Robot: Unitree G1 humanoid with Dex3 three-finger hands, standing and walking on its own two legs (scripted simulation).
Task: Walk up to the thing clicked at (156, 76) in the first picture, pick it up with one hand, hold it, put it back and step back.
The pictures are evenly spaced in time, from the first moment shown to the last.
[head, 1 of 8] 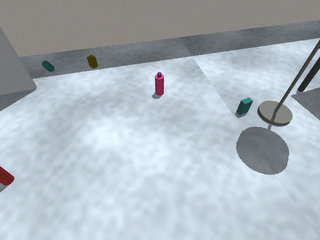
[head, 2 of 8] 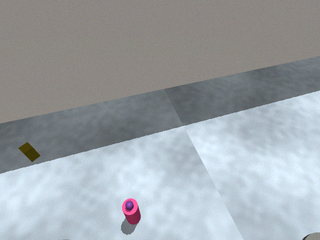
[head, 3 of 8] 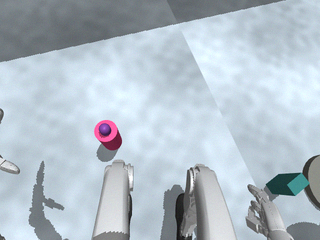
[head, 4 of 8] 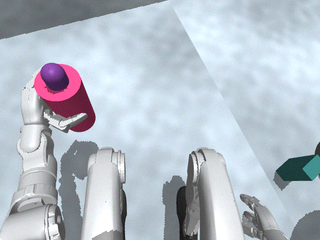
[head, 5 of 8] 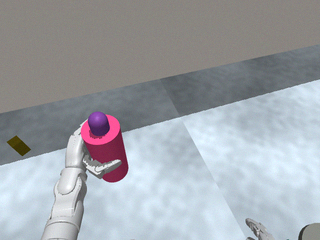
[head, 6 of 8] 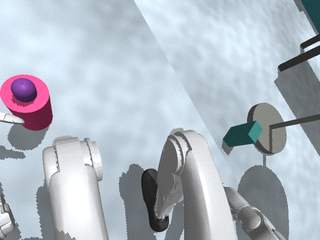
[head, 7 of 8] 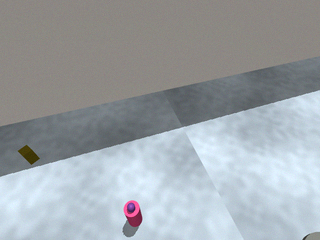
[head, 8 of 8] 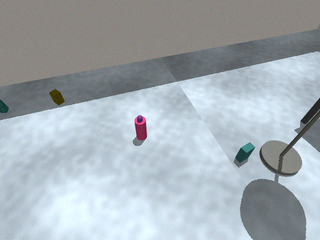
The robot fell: no
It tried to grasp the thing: yes
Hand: left
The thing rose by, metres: 0.68
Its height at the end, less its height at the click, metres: +0.00
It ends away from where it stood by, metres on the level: 0.01
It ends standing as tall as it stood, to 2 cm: yes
